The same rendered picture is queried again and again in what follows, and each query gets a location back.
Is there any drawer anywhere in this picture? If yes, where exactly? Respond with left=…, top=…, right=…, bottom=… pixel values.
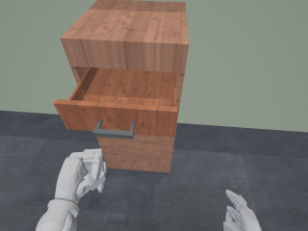
left=53, top=67, right=178, bottom=138

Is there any cabinet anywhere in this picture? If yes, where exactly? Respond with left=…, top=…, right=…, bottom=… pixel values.
left=61, top=0, right=189, bottom=173

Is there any left robot hand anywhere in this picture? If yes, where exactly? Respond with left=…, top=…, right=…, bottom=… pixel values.
left=54, top=148, right=107, bottom=204

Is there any left robot forearm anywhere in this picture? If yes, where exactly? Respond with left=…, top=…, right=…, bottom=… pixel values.
left=36, top=198, right=80, bottom=231

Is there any handle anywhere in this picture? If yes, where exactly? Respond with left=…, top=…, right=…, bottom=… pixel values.
left=92, top=119, right=136, bottom=140

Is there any right robot hand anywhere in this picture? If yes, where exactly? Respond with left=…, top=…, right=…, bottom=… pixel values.
left=223, top=190, right=262, bottom=231

